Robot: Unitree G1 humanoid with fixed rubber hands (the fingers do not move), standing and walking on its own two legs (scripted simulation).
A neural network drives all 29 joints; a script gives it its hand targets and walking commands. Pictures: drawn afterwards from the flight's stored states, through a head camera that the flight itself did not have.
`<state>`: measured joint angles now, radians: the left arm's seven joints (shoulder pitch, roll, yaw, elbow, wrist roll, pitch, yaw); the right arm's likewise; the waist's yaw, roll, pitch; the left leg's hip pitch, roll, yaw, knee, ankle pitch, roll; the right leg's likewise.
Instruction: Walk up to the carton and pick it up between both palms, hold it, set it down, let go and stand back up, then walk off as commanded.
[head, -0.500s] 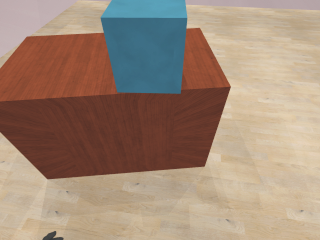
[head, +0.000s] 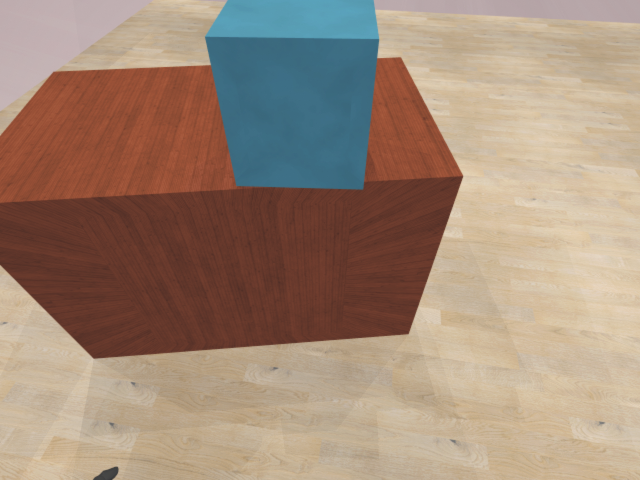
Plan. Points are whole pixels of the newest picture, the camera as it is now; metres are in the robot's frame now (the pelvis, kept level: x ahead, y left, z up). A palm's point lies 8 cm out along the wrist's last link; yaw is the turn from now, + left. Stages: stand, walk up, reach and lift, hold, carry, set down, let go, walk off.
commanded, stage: stand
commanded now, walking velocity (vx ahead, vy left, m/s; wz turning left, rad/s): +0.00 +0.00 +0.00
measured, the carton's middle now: (300, 97) +0.77 +0.06 +0.09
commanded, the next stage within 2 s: none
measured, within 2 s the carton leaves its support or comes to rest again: neither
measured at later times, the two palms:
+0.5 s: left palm out of the picture +0.08 +0.31 -0.10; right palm out of the picture +0.07 -0.30 -0.10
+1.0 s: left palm out of the picture +0.08 +0.31 -0.10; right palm out of the picture +0.08 -0.29 -0.10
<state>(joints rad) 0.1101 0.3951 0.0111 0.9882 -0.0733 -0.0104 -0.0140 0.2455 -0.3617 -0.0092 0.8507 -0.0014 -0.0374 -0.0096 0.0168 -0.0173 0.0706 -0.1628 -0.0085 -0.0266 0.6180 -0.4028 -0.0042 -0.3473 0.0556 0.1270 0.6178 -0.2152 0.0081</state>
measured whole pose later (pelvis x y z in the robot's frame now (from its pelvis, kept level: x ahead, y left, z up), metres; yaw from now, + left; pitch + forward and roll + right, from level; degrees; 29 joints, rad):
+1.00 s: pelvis -0.01 +0.00 +0.01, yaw +0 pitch -2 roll +0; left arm 0.11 0.40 -0.02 1.06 -0.07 -0.02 -0.01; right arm 0.25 -0.36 0.00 0.87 0.00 -0.03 0.00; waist 0.02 -0.01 0.05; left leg -0.16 0.00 -0.03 0.57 -0.37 -0.01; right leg -0.33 0.06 0.13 0.54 -0.17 0.01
